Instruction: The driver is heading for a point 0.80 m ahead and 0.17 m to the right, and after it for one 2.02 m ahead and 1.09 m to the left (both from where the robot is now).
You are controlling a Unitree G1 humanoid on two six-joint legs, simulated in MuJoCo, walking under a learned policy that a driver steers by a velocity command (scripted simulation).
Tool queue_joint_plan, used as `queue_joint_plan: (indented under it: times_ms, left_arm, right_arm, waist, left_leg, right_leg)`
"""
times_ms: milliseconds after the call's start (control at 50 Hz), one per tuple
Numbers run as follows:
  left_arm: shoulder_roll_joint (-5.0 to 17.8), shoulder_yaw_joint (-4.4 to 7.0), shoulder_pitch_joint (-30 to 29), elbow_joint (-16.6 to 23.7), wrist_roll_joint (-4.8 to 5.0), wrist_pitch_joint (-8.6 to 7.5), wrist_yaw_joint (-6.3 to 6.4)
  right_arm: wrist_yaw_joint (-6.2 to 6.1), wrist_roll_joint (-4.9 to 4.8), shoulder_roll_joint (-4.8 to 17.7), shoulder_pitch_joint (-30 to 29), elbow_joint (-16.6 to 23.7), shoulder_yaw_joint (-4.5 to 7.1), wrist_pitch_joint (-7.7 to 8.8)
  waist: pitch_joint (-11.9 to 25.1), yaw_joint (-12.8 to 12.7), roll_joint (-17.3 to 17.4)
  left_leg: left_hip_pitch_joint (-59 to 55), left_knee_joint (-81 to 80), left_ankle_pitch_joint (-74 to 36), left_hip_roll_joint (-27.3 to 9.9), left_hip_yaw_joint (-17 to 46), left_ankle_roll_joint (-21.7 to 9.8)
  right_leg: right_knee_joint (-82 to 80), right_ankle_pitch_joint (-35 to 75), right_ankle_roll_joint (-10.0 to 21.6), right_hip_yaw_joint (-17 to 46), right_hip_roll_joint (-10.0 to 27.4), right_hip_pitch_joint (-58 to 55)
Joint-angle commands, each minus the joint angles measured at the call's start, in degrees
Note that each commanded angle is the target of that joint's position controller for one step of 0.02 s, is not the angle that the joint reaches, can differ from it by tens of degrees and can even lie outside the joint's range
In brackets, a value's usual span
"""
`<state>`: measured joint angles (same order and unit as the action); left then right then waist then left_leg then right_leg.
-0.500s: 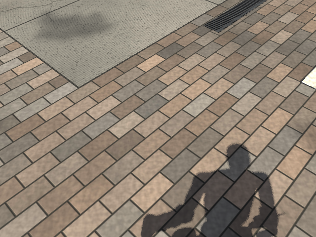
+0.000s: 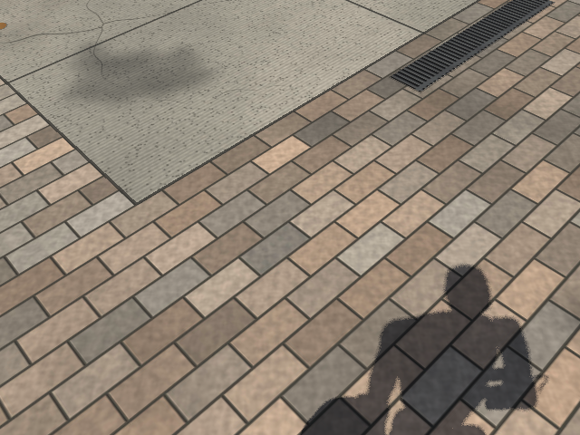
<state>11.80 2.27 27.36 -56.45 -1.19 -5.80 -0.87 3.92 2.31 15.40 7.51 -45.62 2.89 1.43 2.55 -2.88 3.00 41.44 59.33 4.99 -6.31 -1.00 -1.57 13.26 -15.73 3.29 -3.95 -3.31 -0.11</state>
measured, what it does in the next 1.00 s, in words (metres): walks ahead: left foot, then right foot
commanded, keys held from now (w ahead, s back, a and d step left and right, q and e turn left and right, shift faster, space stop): w+shift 0.42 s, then w+e+shift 0.22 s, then q+shift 0.36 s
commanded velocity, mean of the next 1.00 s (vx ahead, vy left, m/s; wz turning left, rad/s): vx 0.80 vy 0.00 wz -0.01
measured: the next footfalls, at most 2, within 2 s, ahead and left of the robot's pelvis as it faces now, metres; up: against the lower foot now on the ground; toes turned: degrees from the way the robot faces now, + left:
left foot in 0.22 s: +0.39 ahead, +0.10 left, +0.00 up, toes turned +4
right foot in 0.70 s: +0.86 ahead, -0.06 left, +0.00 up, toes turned -11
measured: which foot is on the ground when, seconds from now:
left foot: up 0.00-0.20, down 0.22-0.70, up 0.72-1.00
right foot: down 0.00-0.24, up 0.26-0.68, down 0.70-1.00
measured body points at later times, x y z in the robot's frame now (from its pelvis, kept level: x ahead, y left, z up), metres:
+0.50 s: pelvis +0.44 +0.04 +0.00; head +0.46 +0.03 +0.45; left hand +0.63 +0.27 -0.10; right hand +0.37 -0.22 -0.14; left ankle +0.35 +0.10 -0.74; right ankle +0.60 -0.12 -0.66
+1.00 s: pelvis +0.87 -0.02 +0.00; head +0.91 -0.03 +0.44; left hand +0.95 +0.24 -0.14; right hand +1.01 -0.29 -0.12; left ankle +1.03 +0.12 -0.69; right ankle +0.82 -0.05 -0.74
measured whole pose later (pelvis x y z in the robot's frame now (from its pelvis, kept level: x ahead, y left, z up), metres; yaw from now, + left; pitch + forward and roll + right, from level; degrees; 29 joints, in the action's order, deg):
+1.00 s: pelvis +0.87 -0.02 +0.00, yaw -1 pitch +0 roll -1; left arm 13.8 1.8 11.6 -52.0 -0.4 -4.8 2.6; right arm 0.6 -1.8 16.2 7.5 -45.9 3.7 3.1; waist -5.7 -1.4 1.4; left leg 38.3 46.8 1.2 -4.9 0.4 0.5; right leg 17.5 -14.8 7.1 -11.9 -5.6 3.9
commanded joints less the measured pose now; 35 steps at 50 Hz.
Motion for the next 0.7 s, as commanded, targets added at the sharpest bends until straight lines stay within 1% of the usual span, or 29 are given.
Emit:
queue_joint_plan:
  times_ms: [20,60,100,120,140,160,180,200,220,240,260,280,300,320,340,360,400,420,440,480,500,540,580,600,620,640,660,680,700]
  left_arm:
    - [8.0,1.28,-1.8,2.9,0.51,-1.67,0.27]
    - [8.2,1.17,-0.5,2.0,0.69,-2.0,0.59]
    - [8.7,1.09,0.4,0.9,0.89,-1.93,0.82]
    - [9.3,1.09,0.4,0.4,0.81,-1.78,0.85]
    - [10.4,1.18,0.5,0.2,0.47,-1.64,0.95]
    - [11.9,1.49,0.9,-0.2,-0.04,-1.29,1.27]
    - [13.8,2.0,0.7,-0.6,-0.86,-0.56,1.72]
    - [15.2,2.55,-0.6,-0.6,-1.48,0.39,2.17]
    - [14.0,2.38,-2.7,0.2,-1.52,0.69,2.27]
    - [4.2,0.27,1.8,2.9,0.79,0.1,0.45]
    - [5.6,0.58,1.8,3.3,1.15,-1.39,-0.12]
    - [8.1,1.2,-6.1,5.4,1.28,-1.57,0.23]
    - [8.3,0.9,-9.5,6.3,1.05,-1.85,0.19]
    - [7.0,0.55,-10.4,6.5,0.37,-1.52,-0.07]
    - [5.7,0.14,-9.5,6.9,-0.76,-0.59,-0.45]
    - [4.3,-0.29,-9.0,7.0,-1.35,0.48,-1.09]
    - [3.3,-0.9,-13.6,9.1,-1.56,1.83,-1.93]
    - [3.7,-1.12,-17.0,10.6,-1.57,2.11,-2.13]
    - [4.2,-1.3,-20.2,11.8,-1.22,2.18,-2.27]
    - [4.6,-1.73,-25.5,13.5,-0.4,1.81,-2.6]
    - [4.3,-1.98,-27.8,14.1,0.12,1.64,-2.96]
    - [3.6,-2.45,-31.3,15.0,0.56,1.52,-3.43]
    - [4.3,-2.48,-31.6,15.1,0.55,1.33,-3.33]
    - [5.4,-2.18,-30.5,14.5,0.26,1.3,-3.16]
    - [6.5,-1.88,-28.3,13.8,0.16,1.45,-2.86]
    - [8.0,-1.37,-23.3,12.8,0.21,1.56,-2.55]
    - [9.8,-0.65,-13.6,10.0,-0.44,1.48,-2.12]
    - [11.4,0.33,-2.0,6.4,-0.93,1.36,-1.34]
    - [14.0,1.6,3.7,4.8,-1.65,1.64,-0.19]
  right_arm:
    - [0.22,-0.48,2.9,-9.9,6.4,0.01,0.43]
    - [0.35,-0.85,2.3,-13.3,7.6,-0.54,0.53]
    - [0.15,-0.79,2.1,-15.0,8.4,-0.86,0.67]
    - [-0.12,-0.73,2.2,-14.9,8.6,-0.89,0.78]
    - [-0.57,-0.73,2.8,-13.9,8.5,-0.71,0.85]
    - [-1.14,-0.66,3.7,-11.3,7.9,-0.35,0.88]
    - [-1.74,-0.7,5.5,-4.5,6.2,0.36,0.96]
    - [-2.53,-0.81,7.5,8.1,2.4,1.42,1.11]
    - [-3.51,-0.13,10.5,21.3,-1.4,2.7,1.35]
    - [-4.13,1.61,16.9,24.8,-2.7,4.5,1.6]
    - [-3.06,0.49,15.7,22.1,-2.7,4.33,1.83]
    - [-2.75,0.31,12.5,15.1,-2.9,3.92,2.11]
    - [-2.56,-0.1,8.2,12.3,-2.9,3.0,2.72]
    - [-2.61,0.0,6.0,10.5,-3.4,2.4,3.18]
    - [-2.72,-0.19,3.8,9.8,-4.4,1.51,3.54]
    - [-2.82,-0.47,2.6,10.0,-5.2,0.96,3.94]
    - [-2.92,-1.44,3.0,12.2,-6.7,0.91,4.98]
    - [-2.86,-1.6,3.7,13.4,-6.9,1.0,5.34]
    - [-2.72,-1.52,4.3,14.3,-7.0,1.09,5.68]
    - [-2.46,-1.58,4.0,15.6,-7.1,0.91,6.39]
    - [-2.5,-1.81,3.9,17.0,-7.4,0.72,6.77]
    - [-2.96,-2.44,4.5,20.2,-8.5,0.47,7.39]
    - [-3.71,-2.17,5.7,20.4,-8.8,0.32,7.36]
    - [-4.31,-1.88,6.9,20.7,-8.6,0.41,6.99]
    - [-5.11,-1.24,8.4,21.0,-8.5,0.7,6.19]
    - [-5.91,-0.42,10.0,20.6,-8.3,1.08,5.07]
    - [-6.45,0.15,10.8,19.7,-8.4,1.26,4.01]
    - [-6.7,0.06,11.1,17.5,-8.2,1.28,3.33]
    - [-6.2,-0.09,8.6,16.8,-7.4,0.91,3.34]
  waist:
    - [-11.5,1.2,-5.9]
    - [-12.7,0.6,-5.6]
    - [-13.2,0.7,-5.1]
    - [-12.3,1.2,-5.3]
    - [-10.1,2.0,-6.3]
    - [-6.9,3.6,-8.4]
    - [-2.4,7.1,-10.3]
    - [3.6,12.7,-11.0]
    - [9.7,18.4,-8.9]
    - [16.2,12.9,7.8]
    - [19.5,10.9,11.1]
    - [7.4,8.8,5.4]
    - [2.2,7.6,-2.5]
    - [-0.4,5.3,-4.6]
    - [-2.2,2.5,-3.3]
    - [-3.3,1.0,-1.6]
    - [-7.9,0.5,-1.0]
    - [-9.7,0.9,-1.3]
    - [-11.1,1.5,-1.8]
    - [-12.7,2.9,-2.6]
    - [-12.8,3.9,-3.2]
    - [-13.0,5.2,-3.0]
    - [-11.7,4.4,-0.9]
    - [-9.1,3.8,0.3]
    - [-6.2,2.5,2.4]
    - [-2.7,-0.5,4.2]
    - [1.5,-5.0,4.6]
    - [4.9,-10.2,4.3]
    - [8.4,-10.6,1.0]
  left_leg:
    - [5.4,-10.5,-6.2,-0.2,-1.6,0.7]
    - [1.1,-17.5,-9.3,0.5,-3.6,-0.8]
    - [-1.5,-22.5,-9.3,1.8,-5.3,-2.9]
    - [-3.8,-24.5,-7.5,3.1,-6.3,-4.1]
    - [-7.6,-25.3,-4.8,5.5,-7.8,-5.3]
    - [-12.0,-24.8,-1.2,8.1,-8.7,-6.2]
    - [-18.5,-24.2,3.2,10.2,-8.5,-7.2]
    - [-30.9,-25.0,7.1,11.8,-8.2,-8.2]
    - [-48.6,-25.0,11.2,6.7,-2.3,-9.6]
    - [-65.0,-30.8,37.2,-9.9,25.2,-14.2]
    - [-65.9,-44.8,46.1,-14.6,51.1,-15.6]
    - [-57.8,-46.2,41.3,-12.1,43.0,-13.7]
    - [-48.0,-46.0,30.9,-11.3,33.1,-13.0]
    - [-40.5,-47.1,25.4,-9.1,27.0,-11.8]
    - [-34.1,-48.3,22.9,-6.7,22.1,-10.4]
    - [-30.0,-50.1,23.0,-5.5,19.0,-10.1]
    - [-26.7,-53.9,20.9,-4.4,14.9,-10.6]
    - [-26.3,-55.7,18.4,-3.7,12.8,-10.8]
    - [-26.8,-57.3,13.7,-2.7,9.0,-10.2]
    - [-26.5,-58.7,2.6,-0.2,0.7,-8.2]
    - [-26.5,-60.1,-3.1,0.6,-2.7,-6.7]
    - [-31.2,-62.9,-15.7,-0.6,-6.2,-4.5]
    - [-40.5,-60.8,-32.4,-2.1,-9.3,-2.9]
    - [-45.9,-57.2,-45.7,-2.7,-10.5,-1.8]
    - [-50.4,-51.6,-58.4,-3.4,-11.1,-0.9]
    - [-53.0,-42.7,-68.2,-4.6,-11.4,-0.2]
    - [-51.4,-29.1,-71.6,-5.4,-10.8,-0.4]
    - [-47.5,-13.1,-66.6,-5.4,-10.3,-1.0]
    - [-35.9,7.5,-31.9,-0.7,-9.2,-2.1]
  right_leg:
    - [-14.4,2.2,7.4,9.4,13.1,4.8]
    - [-17.7,9.1,7.4,7.1,13.8,3.6]
    - [-18.1,19.4,7.2,4.5,14.5,-1.4]
    - [-15.8,29.2,6.8,2.8,14.6,-4.3]
    - [-11.4,44.7,6.3,1.6,15.0,-7.0]
    - [-5.1,60.3,5.8,1.0,15.9,-9.7]
    - [4.7,70.7,5.2,0.5,16.5,-11.5]
    - [19.6,72.8,4.5,-0.3,16.4,-8.7]
    - [38.6,60.2,4.1,-0.4,13.8,3.9]
    - [62.6,16.3,2.5,1.0,4.3,27.2]
    - [71.3,-9.3,4.1,11.1,-1.8,37.4]
    - [73.3,-3.1,5.2,11.1,2.9,43.4]
    - [70.1,2.5,5.1,9.8,6.1,41.9]
    - [66.3,3.6,4.8,9.6,8.0,38.9]
    - [63.7,3.9,3.9,9.7,9.3,35.8]
    - [61.7,3.5,3.0,9.6,10.3,34.1]
    - [58.2,4.7,1.3,7.9,12.2,38.6]
    - [55.3,7.6,0.6,6.5,12.8,41.5]
    - [50.9,10.8,0.3,5.3,12.5,43.4]
    - [39.4,18.2,0.5,3.4,10.8,41.0]
    - [34.0,21.9,1.1,1.1,9.1,37.9]
    - [26.9,28.0,3.0,-2.1,6.6,34.1]
    - [22.1,29.8,4.8,-3.9,4.4,32.8]
    - [21.4,27.8,5.4,-5.8,1.8,31.3]
    - [21.7,23.6,5.9,-7.2,-0.8,29.2]
    - [22.1,19.0,6.7,-7.5,-3.1,24.7]
    - [21.0,15.7,7.7,-6.0,-4.9,14.8]
    - [14.6,18.3,9.5,-1.8,-2.6,3.9]
    - [17.3,16.9,10.5,6.8,5.3,-8.6]
Keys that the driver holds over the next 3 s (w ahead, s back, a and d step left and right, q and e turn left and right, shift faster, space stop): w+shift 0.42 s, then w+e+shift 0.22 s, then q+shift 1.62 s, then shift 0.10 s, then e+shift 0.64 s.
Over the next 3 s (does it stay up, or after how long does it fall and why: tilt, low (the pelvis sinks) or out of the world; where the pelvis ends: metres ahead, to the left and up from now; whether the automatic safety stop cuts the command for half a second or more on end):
stays up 1.14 -0.04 -0.02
